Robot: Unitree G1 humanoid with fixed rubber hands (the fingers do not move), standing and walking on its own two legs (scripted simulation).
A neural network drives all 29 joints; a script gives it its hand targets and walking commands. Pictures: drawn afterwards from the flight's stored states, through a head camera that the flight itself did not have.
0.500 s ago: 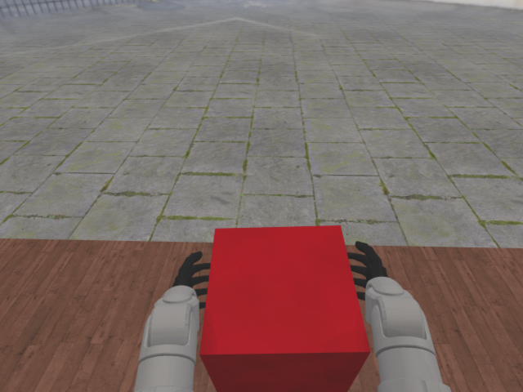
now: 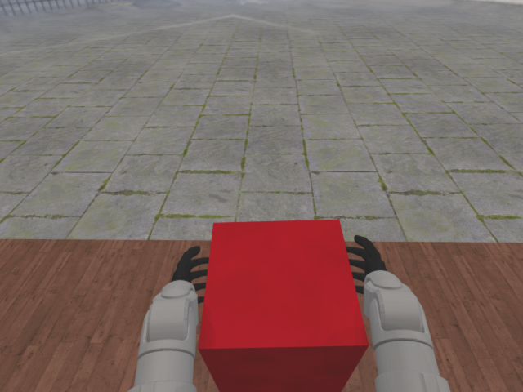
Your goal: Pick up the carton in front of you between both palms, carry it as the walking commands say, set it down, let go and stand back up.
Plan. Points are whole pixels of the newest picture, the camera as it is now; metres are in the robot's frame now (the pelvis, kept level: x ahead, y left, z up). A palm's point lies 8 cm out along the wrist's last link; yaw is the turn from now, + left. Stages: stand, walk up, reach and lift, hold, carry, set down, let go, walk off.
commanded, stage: carry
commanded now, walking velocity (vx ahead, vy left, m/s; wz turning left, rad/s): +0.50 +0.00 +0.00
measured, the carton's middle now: (278, 311) +0.30 +0.00 -0.03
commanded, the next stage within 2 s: none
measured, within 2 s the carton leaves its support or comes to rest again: neither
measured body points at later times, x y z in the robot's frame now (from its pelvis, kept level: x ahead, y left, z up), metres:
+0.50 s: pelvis +0.18 -0.01 +0.00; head +0.16 -0.02 +0.45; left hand +0.43 +0.13 +0.08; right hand +0.43 -0.17 +0.08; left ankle +0.12 +0.09 -0.74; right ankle +0.15 -0.12 -0.69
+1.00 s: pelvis +0.48 -0.07 +0.01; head +0.46 -0.08 +0.46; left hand +0.71 +0.09 +0.10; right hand +0.74 -0.21 +0.10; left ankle +0.58 +0.08 -0.70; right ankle +0.40 -0.14 -0.74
